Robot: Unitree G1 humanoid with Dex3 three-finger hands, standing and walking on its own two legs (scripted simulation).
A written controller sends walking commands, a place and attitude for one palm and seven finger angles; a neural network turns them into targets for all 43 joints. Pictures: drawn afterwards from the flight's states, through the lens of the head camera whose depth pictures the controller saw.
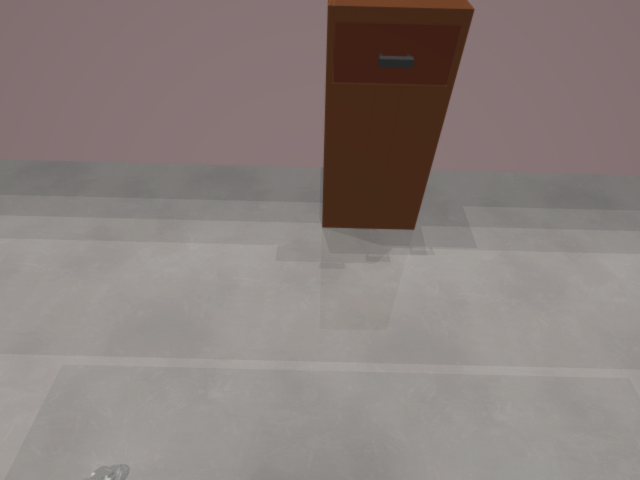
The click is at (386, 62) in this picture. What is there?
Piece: drawer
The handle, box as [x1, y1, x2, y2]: [378, 53, 413, 67]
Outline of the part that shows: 379,53 378,65 380,67 412,67 413,58 409,54 407,54 406,56 382,56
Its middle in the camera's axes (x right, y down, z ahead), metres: +0.23 -0.55 +1.18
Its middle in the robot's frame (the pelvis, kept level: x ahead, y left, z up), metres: +1.27 -0.16 +0.00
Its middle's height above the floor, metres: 0.77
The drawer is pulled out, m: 0.00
